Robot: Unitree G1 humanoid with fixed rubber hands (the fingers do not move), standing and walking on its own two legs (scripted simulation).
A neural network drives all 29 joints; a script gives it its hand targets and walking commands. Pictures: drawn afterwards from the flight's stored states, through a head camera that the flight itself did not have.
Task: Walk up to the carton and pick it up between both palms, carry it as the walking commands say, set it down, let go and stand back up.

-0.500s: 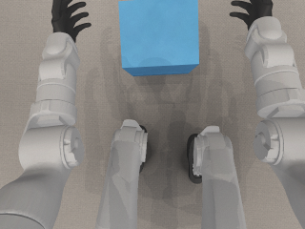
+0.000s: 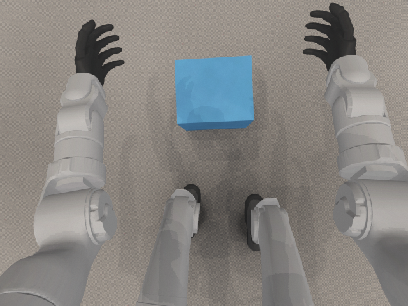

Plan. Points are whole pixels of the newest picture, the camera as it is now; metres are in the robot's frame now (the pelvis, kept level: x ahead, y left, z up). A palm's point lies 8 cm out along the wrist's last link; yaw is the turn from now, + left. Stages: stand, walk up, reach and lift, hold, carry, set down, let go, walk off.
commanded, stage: set down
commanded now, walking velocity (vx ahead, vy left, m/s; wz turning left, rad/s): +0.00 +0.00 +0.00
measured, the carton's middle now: (214, 98) +0.54 +0.06 -0.50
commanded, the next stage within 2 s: let go in 0.22 s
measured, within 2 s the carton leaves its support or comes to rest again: neither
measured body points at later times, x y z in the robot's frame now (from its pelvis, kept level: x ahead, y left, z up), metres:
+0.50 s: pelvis +0.03 +0.00 +0.08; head +0.31 +0.02 +0.44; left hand +0.43 +0.26 -0.04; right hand +0.46 -0.17 -0.05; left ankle +0.08 +0.12 -0.58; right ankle +0.07 -0.13 -0.58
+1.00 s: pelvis +0.09 +0.00 +0.16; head +0.17 +0.00 +0.60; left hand +0.27 +0.24 +0.07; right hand +0.30 -0.22 +0.07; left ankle +0.08 +0.12 -0.58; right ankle +0.07 -0.13 -0.58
